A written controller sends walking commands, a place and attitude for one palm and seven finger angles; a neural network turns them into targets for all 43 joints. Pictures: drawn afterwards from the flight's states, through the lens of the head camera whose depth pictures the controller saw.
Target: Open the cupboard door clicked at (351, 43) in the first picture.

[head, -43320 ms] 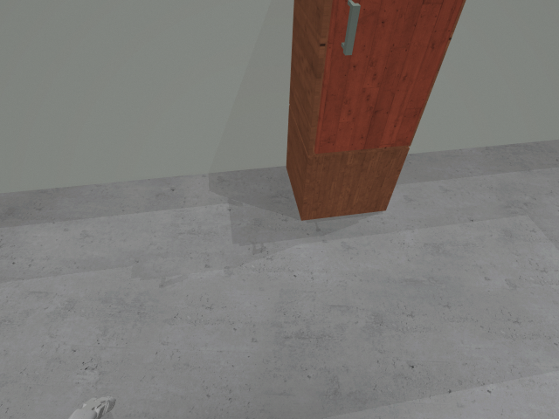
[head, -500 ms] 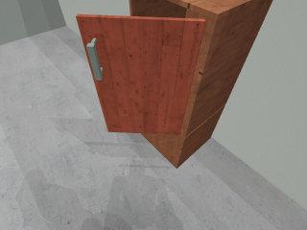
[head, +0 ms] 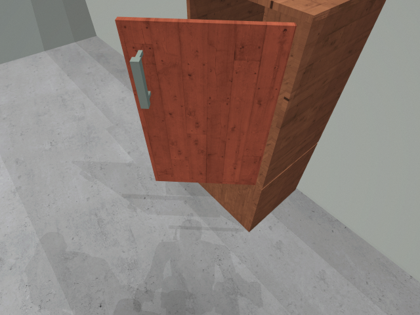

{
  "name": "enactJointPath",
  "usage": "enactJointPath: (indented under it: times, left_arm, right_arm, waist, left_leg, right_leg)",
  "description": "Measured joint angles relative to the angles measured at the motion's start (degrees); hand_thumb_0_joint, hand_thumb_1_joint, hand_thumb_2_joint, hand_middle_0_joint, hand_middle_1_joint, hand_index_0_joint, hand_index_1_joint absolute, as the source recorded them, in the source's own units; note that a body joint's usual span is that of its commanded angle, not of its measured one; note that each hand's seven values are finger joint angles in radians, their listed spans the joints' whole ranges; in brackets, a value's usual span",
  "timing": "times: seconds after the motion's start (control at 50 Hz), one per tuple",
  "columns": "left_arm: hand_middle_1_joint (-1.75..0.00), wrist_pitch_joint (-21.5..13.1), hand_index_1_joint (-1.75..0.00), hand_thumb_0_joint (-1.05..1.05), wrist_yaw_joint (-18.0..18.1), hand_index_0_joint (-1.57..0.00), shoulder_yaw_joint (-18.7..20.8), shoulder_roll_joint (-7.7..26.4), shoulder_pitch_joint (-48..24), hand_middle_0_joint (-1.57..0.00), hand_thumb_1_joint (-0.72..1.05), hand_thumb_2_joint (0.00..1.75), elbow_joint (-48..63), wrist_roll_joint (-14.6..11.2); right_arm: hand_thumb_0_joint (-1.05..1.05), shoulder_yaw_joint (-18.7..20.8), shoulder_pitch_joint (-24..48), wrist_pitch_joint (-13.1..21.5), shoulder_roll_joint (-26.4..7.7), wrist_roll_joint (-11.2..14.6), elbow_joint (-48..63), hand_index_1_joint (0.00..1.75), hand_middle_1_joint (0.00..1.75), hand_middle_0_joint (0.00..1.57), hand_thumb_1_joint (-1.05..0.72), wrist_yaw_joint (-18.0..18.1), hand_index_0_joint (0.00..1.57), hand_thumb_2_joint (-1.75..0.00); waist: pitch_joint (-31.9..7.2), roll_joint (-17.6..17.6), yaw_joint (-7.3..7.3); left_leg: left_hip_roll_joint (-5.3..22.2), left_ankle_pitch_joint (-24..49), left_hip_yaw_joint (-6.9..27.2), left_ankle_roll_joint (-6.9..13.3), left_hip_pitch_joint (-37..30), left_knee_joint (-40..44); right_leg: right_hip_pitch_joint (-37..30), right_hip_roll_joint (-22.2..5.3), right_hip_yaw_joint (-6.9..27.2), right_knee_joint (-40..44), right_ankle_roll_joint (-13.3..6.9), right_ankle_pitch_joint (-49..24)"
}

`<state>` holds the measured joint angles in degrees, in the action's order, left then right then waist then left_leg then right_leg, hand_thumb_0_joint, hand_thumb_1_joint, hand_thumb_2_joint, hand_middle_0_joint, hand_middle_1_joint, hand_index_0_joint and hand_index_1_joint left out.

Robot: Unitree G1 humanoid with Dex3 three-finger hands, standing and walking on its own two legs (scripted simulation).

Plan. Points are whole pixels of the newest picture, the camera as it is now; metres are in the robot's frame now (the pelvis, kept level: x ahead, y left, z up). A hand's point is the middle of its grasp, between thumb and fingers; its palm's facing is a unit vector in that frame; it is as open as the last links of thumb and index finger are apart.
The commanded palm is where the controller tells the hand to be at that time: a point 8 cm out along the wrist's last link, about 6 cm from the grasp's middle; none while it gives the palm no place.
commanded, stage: look again from close up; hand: left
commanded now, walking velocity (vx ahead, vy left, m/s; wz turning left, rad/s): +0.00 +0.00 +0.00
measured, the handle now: (142, 80) +0.60 +0.21 +0.13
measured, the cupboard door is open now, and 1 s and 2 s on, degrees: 46 46 46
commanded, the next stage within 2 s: shuffle to correct the standing spot in 0.32 s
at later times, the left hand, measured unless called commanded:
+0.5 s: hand out of the picture -0.07 +0.25 -0.17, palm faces +0.01 -0.97 -0.24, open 7.4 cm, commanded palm none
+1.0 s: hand out of the picture -0.08 +0.21 -0.17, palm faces +0.03 -0.99 -0.13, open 7.4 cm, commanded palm none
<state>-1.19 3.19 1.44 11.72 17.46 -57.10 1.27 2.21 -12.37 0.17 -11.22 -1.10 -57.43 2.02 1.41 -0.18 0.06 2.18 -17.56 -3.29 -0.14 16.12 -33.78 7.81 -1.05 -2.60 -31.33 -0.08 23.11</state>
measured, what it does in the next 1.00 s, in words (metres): walks backwards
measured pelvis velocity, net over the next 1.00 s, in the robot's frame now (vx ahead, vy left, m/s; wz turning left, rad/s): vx -0.09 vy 0.05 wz -0.04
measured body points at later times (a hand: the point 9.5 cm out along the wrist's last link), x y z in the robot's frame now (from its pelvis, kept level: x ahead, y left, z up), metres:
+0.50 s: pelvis -0.07 +0.05 +0.01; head -0.08 +0.06 +0.46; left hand -0.06 +0.30 -0.15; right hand -0.03 -0.21 -0.13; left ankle +0.00 +0.12 -0.73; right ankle -0.07 -0.11 -0.73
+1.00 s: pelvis -0.09 +0.05 +0.01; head -0.11 +0.06 +0.46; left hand -0.08 +0.27 -0.15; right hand -0.13 -0.16 -0.14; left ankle -0.06 +0.14 -0.73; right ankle -0.06 -0.08 -0.67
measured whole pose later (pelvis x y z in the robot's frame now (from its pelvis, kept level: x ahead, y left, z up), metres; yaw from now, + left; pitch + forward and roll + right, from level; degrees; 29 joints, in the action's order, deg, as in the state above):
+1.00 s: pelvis -0.09 +0.05 +0.01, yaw -2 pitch -2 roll +0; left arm 1.1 -0.3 3.0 7.6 20.2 -59.7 1.7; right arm 2.0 -22.6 1.8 -5.8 -1.7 -62.4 1.5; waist -1.4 1.4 0.2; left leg 0.7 -12.4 -6.6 3.0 12.7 -26.3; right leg 28.6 -4.0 -2.5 -56.7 -0.1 16.0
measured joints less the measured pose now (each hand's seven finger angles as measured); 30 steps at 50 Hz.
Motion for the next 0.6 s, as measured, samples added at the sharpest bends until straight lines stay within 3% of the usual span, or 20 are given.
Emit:
enactJointPath:
  times: [0.12, 0.34, 0.5, 0.6]
  left_arm:
    - [-0.3, 1.36, -0.3, 0.0, -0.29, -0.2, -0.09, 1.76, -1.01, -0.2, 0.91, 0.89, 1.96, -0.16]
    - [-0.3, 1.83, -0.3, 0.0, -1.87, -0.2, -1.16, 1.88, -1.85, -0.2, 0.91, 0.89, 1.56, 0.08]
    - [-0.3, 2.33, -0.3, 0.0, -1.81, -0.2, -0.87, 1.28, 1.48, -0.2, 0.91, 0.89, -0.99, 0.39]
    - [-0.3, 3.07, -0.3, 0.0, -2.24, -0.2, -0.38, -0.4, 5.78, -0.2, 0.91, 0.89, -2.59, 0.57]
  right_arm:
    - [0.0, -0.32, 2.19, -0.07, -0.25, -0.21, 1.58, 0.3, 0.3, 0.2, -0.91, -0.48, 0.2, -0.9]
    - [0.0, -1.15, 1.43, -0.22, -0.87, -0.3, 1.4, 0.3, 0.3, 0.2, -0.91, -1.84, 0.2, -0.9]
    - [0.0, -0.61, -1.65, -1.4, -1.18, -0.34, -1.05, 0.3, 0.3, 0.2, -0.91, -1.93, 0.2, -0.9]
    - [0.0, -0.2, -3.68, -2.77, -0.22, -0.49, -2.74, 0.3, 0.3, 0.2, -0.91, -1.73, 0.2, -0.9]
  waist:
    - [-0.73, 0.79, -0.71]
    - [-0.82, 0.99, -0.46]
    - [-0.71, 0.65, -0.09]
    - [-1.25, -0.16, -0.22]
  left_leg:
    - [-0.48, 0.43, -1.06, 1.21, -0.32, -1.22]
    - [-1.84, 6.17, -1.68, 3.19, 0.15, 3.69]
    - [-2.71, 8.24, -1.79, 3.64, 0.75, 6.69]
    - [-2.41, 4.61, -1.63, 3.33, 1.06, 7.07]
  right_leg:
    - [-0.16, -0.71, 1.01, -0.96, 1.31, -0.45]
    - [0.88, -1.85, 1.38, 2.82, 2.49, -6.03]
    - [2.61, -2.44, 1.53, 3.09, 1.77, -5.78]
    - [3.17, -1.97, 1.37, 2.72, -0.52, -1.09]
